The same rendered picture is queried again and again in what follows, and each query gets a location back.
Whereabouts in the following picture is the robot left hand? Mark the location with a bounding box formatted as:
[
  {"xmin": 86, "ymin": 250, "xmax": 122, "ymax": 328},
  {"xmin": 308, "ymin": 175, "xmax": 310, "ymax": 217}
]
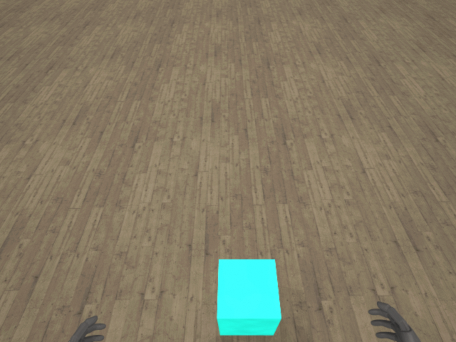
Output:
[{"xmin": 69, "ymin": 316, "xmax": 106, "ymax": 342}]

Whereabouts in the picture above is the robot right hand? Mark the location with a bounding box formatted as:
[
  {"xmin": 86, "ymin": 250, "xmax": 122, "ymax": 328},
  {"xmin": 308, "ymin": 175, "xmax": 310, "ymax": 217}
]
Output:
[{"xmin": 368, "ymin": 301, "xmax": 421, "ymax": 342}]

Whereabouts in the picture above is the carton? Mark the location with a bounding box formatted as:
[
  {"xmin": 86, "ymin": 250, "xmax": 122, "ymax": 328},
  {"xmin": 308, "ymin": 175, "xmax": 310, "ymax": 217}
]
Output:
[{"xmin": 217, "ymin": 259, "xmax": 281, "ymax": 336}]

